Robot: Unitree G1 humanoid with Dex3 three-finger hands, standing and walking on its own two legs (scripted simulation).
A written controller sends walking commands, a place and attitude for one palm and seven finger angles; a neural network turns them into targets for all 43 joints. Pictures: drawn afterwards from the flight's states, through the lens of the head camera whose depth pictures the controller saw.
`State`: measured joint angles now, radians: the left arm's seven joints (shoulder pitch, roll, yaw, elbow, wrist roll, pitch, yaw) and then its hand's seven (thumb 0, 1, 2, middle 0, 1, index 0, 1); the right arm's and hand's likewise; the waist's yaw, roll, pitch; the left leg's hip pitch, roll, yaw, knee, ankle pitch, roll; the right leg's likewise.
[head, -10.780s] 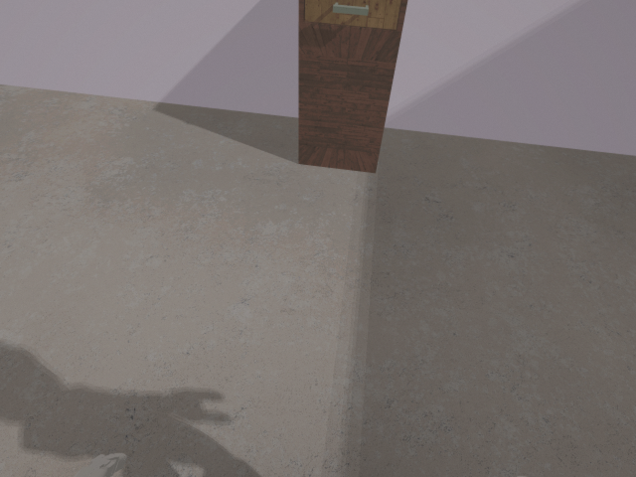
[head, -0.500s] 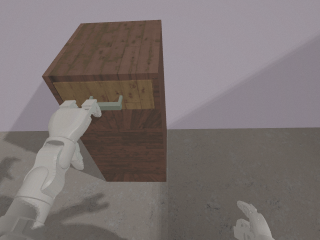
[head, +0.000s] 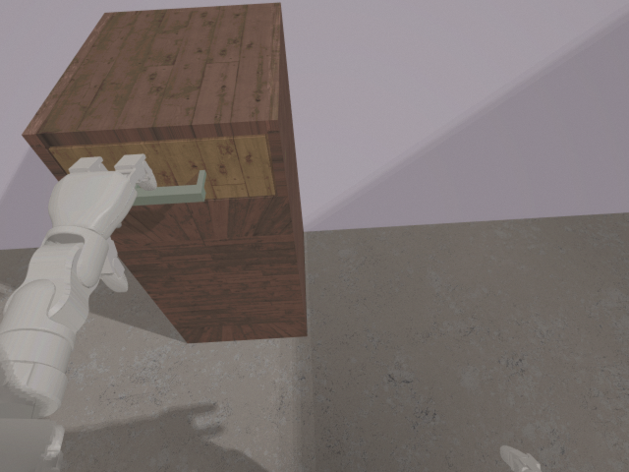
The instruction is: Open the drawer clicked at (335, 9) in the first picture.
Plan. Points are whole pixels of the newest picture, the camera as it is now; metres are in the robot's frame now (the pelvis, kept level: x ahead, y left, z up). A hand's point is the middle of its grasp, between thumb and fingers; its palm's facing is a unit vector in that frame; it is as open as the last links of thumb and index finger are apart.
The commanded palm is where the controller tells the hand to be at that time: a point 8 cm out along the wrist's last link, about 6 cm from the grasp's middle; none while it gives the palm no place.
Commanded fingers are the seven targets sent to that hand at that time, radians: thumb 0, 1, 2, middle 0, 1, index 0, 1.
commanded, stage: move the hooked fingers above the handle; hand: left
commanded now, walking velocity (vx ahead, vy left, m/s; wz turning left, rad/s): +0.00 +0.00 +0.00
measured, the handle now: (167, 186) +0.54 +0.31 +0.01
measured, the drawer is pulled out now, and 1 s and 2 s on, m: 0.00 0.00 0.00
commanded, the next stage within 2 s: none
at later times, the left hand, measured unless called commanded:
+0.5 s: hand (127, 194) +0.46 +0.32 +0.07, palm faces +0.02 +0.01 -1.00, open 13.8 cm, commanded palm +0.44 +0.30 +0.12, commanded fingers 0.00 -0.50 0.30 -0.30 -1.20 -0.30 -1.20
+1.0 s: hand (146, 189) +0.49 +0.30 +0.06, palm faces -0.09 +0.00 -1.00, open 13.8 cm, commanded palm +0.47 +0.30 +0.11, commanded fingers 0.00 -0.50 0.30 -0.30 -1.20 -0.30 -1.20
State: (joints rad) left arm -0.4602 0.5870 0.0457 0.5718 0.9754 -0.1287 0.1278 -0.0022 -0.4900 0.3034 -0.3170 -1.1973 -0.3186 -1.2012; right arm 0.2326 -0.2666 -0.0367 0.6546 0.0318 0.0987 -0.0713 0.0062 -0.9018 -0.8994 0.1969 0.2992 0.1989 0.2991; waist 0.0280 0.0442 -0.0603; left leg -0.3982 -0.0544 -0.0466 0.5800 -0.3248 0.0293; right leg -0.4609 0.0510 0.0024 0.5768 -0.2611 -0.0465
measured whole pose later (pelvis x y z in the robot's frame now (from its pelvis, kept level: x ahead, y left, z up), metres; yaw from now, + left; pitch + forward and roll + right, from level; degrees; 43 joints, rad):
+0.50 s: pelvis +0.01 +0.04 -0.01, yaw -1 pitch +14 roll -1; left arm -0.72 0.56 0.00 0.89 1.05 -0.06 0.22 0.00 -0.49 0.30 -0.31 -1.20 -0.32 -1.20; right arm 0.32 -0.26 -0.04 0.67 0.02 0.12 -0.02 0.00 -0.90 -0.90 0.20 0.30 0.20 0.30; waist -0.02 0.05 -0.11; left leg -0.53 -0.08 -0.02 0.65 -0.36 0.08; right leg -0.57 0.03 0.03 0.61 -0.28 0.00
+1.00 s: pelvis +0.02 +0.03 -0.01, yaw -2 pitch +17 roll -2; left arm -0.80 0.61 0.03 1.04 1.06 -0.07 0.17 0.00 -0.49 0.30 -0.32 -1.20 -0.32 -1.22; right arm 0.37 -0.28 -0.03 0.68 0.01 0.15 -0.02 0.00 -0.90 -0.90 0.20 0.30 0.20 0.30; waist -0.07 0.06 -0.13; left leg -0.58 -0.05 -0.01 0.67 -0.38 0.07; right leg -0.63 0.06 0.03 0.62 -0.28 -0.01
